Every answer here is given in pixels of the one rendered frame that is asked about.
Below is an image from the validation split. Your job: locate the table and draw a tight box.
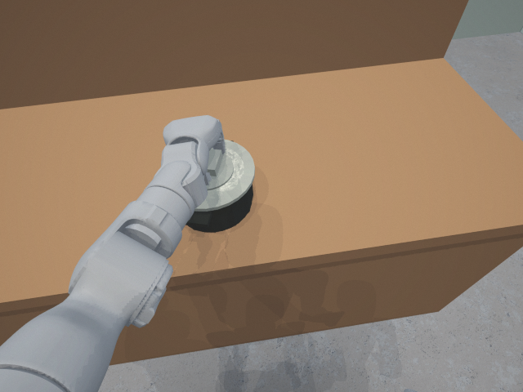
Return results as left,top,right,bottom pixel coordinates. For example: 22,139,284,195
0,0,523,366

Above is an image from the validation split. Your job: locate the lid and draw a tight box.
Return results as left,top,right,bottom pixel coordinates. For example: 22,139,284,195
194,140,255,212

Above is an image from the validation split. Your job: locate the knob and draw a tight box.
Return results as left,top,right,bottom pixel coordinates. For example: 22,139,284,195
207,149,223,176

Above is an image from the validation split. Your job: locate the pot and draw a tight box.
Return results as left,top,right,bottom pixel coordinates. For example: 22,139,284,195
186,140,253,233

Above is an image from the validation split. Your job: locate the left robot forearm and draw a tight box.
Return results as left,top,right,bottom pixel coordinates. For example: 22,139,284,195
68,133,209,294

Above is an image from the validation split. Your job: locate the robot left upper arm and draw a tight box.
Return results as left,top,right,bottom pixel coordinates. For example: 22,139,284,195
0,231,173,392

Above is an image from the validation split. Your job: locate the left robot hand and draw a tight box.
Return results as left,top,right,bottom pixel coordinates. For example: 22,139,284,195
163,115,225,185

